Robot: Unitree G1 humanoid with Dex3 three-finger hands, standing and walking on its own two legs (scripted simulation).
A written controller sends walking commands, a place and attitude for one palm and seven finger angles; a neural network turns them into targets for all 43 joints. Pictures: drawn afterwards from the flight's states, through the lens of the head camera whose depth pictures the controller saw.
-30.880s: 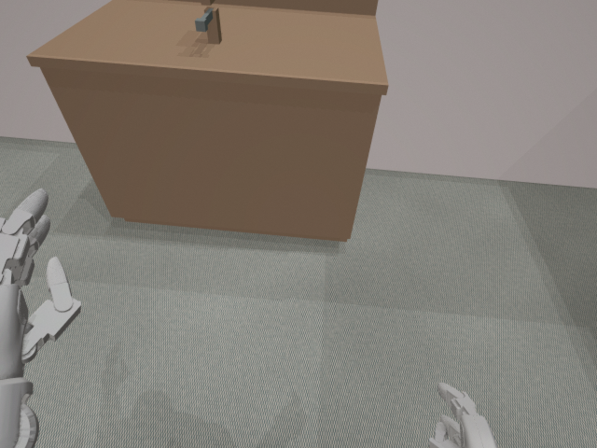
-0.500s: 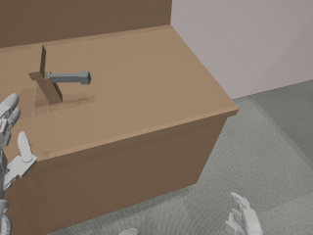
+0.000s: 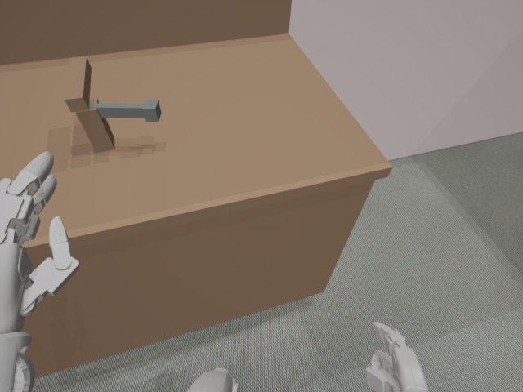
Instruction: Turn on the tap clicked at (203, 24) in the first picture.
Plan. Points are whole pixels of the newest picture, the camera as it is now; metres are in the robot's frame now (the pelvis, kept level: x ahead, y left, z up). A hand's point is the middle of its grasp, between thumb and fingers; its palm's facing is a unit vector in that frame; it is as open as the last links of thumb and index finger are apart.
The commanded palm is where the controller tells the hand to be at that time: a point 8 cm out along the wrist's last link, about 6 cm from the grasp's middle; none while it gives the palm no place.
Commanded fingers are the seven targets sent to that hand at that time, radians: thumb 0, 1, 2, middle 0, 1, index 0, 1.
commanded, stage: step back with the hand held close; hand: left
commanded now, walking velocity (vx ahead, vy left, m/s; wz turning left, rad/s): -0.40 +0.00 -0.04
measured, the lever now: (152, 110) +0.56 +0.26 +0.11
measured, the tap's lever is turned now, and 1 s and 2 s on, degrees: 74 74 74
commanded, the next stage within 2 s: stop stepping back and stand still in 0.18 s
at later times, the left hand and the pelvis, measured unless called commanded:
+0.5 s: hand out of the picture +0.09 +0.20 +0.16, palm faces +0.36 -0.84 -0.41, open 7.4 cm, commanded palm +0.04 +0.25 +0.18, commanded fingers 0.00 0.90 0.90 -0.20 -0.30 -0.20 -0.30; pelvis -0.12 -0.03 +0.00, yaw -1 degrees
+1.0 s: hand out of the picture +0.01 +0.19 +0.16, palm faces +0.43 -0.83 -0.36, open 7.4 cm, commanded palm -0.04 +0.24 +0.18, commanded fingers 0.00 0.90 0.90 -0.20 -0.30 -0.20 -0.30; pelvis -0.18 -0.05 +0.00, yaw +3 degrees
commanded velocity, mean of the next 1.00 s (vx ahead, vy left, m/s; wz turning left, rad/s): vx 0.04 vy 0.06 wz -0.01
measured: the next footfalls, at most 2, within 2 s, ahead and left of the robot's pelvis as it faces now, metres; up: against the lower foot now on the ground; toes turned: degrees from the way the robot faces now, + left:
left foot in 0.14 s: +0.00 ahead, +0.14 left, +0.00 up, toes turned +3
right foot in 0.38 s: -0.03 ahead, -0.11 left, +0.00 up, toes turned +1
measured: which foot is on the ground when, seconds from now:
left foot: up 0.00-0.12, down 0.14-0.38, up 0.40-0.64, down 0.66-0.82, up 0.84-1.00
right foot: down 0.00-0.14, up 0.16-0.36, down 0.38-1.00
